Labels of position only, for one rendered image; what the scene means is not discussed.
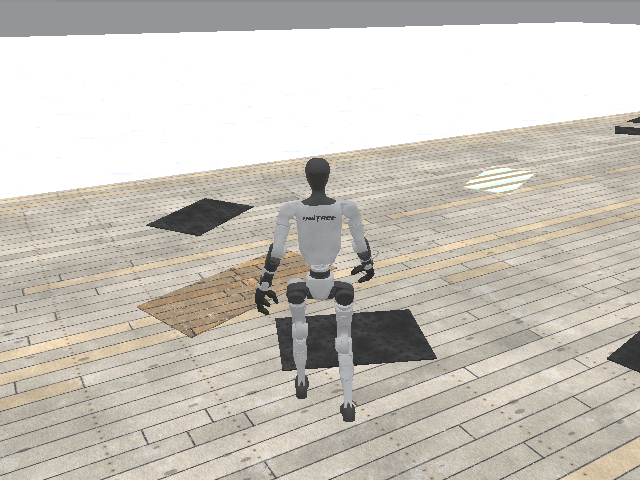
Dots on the robot right forearm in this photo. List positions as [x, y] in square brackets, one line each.
[366, 257]

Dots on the robot left forearm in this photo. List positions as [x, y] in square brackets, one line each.
[269, 270]

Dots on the left robot foot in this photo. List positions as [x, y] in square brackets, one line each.
[301, 391]

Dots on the left robot hand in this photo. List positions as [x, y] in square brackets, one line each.
[260, 300]

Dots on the left robot thigh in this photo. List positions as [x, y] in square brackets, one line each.
[297, 294]

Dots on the robot right upper arm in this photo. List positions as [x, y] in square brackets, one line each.
[350, 210]

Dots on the robot left upper arm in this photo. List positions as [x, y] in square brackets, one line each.
[287, 212]

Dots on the right robot hand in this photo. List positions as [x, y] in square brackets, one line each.
[367, 277]

